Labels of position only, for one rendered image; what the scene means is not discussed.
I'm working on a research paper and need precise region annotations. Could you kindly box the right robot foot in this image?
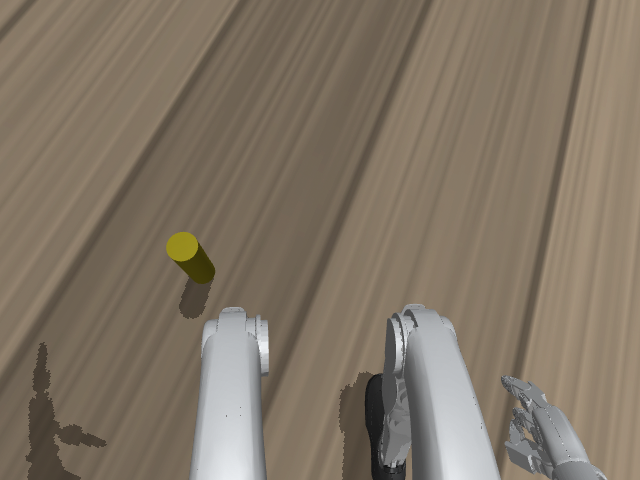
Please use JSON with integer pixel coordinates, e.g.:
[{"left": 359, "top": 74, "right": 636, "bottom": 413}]
[{"left": 365, "top": 373, "right": 406, "bottom": 480}]

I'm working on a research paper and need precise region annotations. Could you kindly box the right robot arm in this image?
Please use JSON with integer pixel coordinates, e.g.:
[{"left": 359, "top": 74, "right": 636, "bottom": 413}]
[{"left": 552, "top": 461, "right": 608, "bottom": 480}]

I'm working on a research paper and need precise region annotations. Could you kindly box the right robot hand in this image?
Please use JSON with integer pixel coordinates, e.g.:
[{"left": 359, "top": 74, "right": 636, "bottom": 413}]
[{"left": 501, "top": 375, "right": 591, "bottom": 480}]

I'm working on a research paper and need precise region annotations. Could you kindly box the can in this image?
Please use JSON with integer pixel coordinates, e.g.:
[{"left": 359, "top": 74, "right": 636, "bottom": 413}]
[{"left": 166, "top": 232, "right": 215, "bottom": 284}]

